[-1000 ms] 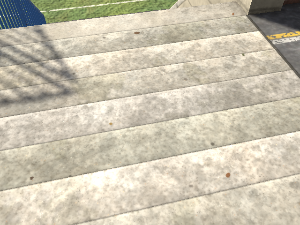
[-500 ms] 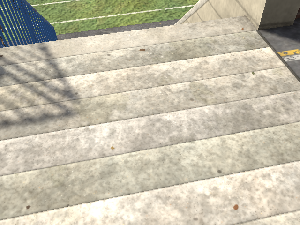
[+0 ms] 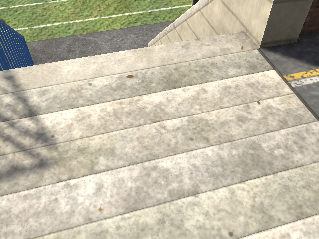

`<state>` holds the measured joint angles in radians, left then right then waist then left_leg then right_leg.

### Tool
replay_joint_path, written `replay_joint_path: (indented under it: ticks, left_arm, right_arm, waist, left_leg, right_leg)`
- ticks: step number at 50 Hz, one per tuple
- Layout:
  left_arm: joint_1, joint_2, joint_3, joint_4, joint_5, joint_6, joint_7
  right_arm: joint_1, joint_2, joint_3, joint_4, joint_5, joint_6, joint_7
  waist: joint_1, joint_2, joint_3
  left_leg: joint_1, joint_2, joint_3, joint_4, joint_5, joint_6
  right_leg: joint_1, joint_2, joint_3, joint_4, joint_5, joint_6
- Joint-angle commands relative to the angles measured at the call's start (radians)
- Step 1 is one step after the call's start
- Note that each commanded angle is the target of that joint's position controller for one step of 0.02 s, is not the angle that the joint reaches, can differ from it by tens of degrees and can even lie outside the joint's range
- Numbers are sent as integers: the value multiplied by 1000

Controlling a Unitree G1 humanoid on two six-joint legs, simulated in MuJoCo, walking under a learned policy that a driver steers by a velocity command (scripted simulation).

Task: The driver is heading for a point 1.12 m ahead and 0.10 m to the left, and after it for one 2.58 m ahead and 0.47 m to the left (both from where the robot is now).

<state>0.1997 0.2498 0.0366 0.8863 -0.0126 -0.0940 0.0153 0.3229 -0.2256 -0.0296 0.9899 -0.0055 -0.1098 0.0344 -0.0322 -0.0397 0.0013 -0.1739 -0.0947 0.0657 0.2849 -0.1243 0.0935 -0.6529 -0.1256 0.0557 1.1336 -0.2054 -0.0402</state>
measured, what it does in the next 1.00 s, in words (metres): walks ahead: right foot, then left foot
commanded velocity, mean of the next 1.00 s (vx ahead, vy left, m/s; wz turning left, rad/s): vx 0.50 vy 0.00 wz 0.00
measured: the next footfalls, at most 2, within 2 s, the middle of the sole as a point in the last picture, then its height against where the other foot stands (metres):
right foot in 0.30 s outside the picture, level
left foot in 0.86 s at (144, 210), level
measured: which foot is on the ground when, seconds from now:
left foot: down 0.00-0.32, up 0.34-0.84, down 0.86-1.00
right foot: up 0.00-0.28, down 0.30-0.88, up 0.90-1.00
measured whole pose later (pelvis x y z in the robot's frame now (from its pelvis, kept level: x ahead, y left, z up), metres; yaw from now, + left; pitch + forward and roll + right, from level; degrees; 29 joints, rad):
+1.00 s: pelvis +0.55 -0.01 -0.01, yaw +1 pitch +1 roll +0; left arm 0.30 0.26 0.05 0.96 -0.02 -0.10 0.00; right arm 0.18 -0.24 -0.05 0.90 0.00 -0.10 0.03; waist 0.00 -0.03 0.02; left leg -0.34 -0.03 0.06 0.46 -0.15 0.07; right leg -0.43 -0.05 0.03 1.19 -0.35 -0.05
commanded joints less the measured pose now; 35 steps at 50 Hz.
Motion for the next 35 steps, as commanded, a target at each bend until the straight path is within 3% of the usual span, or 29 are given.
replay_joint_path:
  ticks: [1,5,10,12,13,14,15,16,17,18,19,20,22,24,27,31,35]
  left_arm:
    - [34,43,12,-42,12,5,7]
    - [-126,29,6,-83,3,-6,-5]
    - [-250,42,3,-132,-10,-15,-35]
    - [-229,64,9,-138,-10,-24,-46]
    - [-178,81,18,-128,-9,-28,-47]
    - [-60,114,38,-93,-7,-31,-45]
    - [141,181,66,-40,-3,-33,-37]
    - [288,292,94,-12,14,-25,-34]
    - [314,236,77,-4,12,-23,-38]
    - [232,168,55,-16,7,-25,-39]
    - [131,131,41,-41,5,-23,-39]
    - [58,100,30,-53,9,-22,-45]
    - [20,65,21,-45,18,-26,-54]
    - [56,83,27,-19,18,-31,-51]
    - [114,111,34,10,18,-27,-34]
    - [166,122,33,32,10,-15,-16]
    - [236,133,38,70,0,-6,-11]
  right_arm:
    - [-40,-134,-22,-56,2,-17,-20]
    - [39,-161,-26,-39,18,-4,-34]
    - [113,-170,-32,-5,26,17,-36]
    - [104,-182,-38,-3,27,27,-38]
    - [85,-189,-40,-7,26,33,-39]
    - [65,-180,-35,-13,23,38,-39]
    - [54,-144,-20,-31,10,38,-38]
    - [147,-38,13,-49,6,19,-31]
    - [157,-46,15,-38,18,-9,-26]
    - [72,-151,-13,-60,45,-23,-22]
    - [2,-164,-17,-82,49,-26,-24]
    - [-35,-152,-20,-87,34,-20,-31]
    - [-7,-112,-25,-80,22,9,-36]
    - [6,-86,-25,-76,20,27,-39]
    - [-103,-90,-31,-117,11,32,-42]
    - [-247,-67,-25,-158,13,24,-32]
    - [-365,-66,-18,-194,22,18,-16]
  waist:
    - [47,74,53]
    - [-11,78,54]
    - [-49,94,81]
    - [-24,107,68]
    - [11,118,42]
    - [75,112,-25]
    - [152,69,-161]
    - [149,-156,-315]
    - [150,-229,-385]
    - [135,-152,-248]
    - [103,-86,-155]
    - [74,-21,-87]
    - [21,-47,-43]
    - [5,-38,-22]
    - [22,-13,14]
    - [62,-22,41]
    - [100,-19,81]
  left_leg:
    - [-98,284,-215,-204,66,172]
    - [-15,266,-163,-186,82,126]
    - [144,326,-180,-114,57,112]
    - [188,351,-194,-61,104,97]
    - [191,347,-186,-3,211,84]
    - [174,304,-148,137,377,62]
    - [48,243,-94,392,378,28]
    - [-372,86,-7,805,46,-53]
    - [-540,40,-149,986,-424,-49]
    - [-626,106,-189,1062,-373,-25]
    - [-615,163,-156,1035,-275,-16]
    - [-573,200,-138,973,-198,-20]
    - [-460,238,-137,882,-118,-31]
    - [-456,238,-121,842,-74,-46]
    - [-556,243,-119,698,45,-69]
    - [-540,218,-93,454,212,-74]
    - [-540,190,-74,317,223,-66]
  right_leg:
    - [-26,-43,3,-145,156,27]
    - [6,2,-35,-428,306,36]
    - [3,32,-43,-577,223,17]
    - [56,47,-51,-619,143,-11]
    - [138,70,-71,-639,115,-28]
    - [297,104,-98,-661,106,-51]
    - [580,40,-26,-636,131,-101]
    - [1000,-214,384,-673,30,-248]
    - [1063,-288,682,-824,-58,-294]
    - [950,-255,563,-836,-78,-239]
    - [801,-219,412,-853,-5,-206]
    - [663,-172,308,-893,69,-189]
    - [518,-107,187,-957,142,-168]
    - [483,-88,119,-985,242,-182]
    - [520,-91,76,-1004,327,-187]
    - [545,-67,17,-1025,282,-159]
    - [635,-93,9,-1014,237,-155]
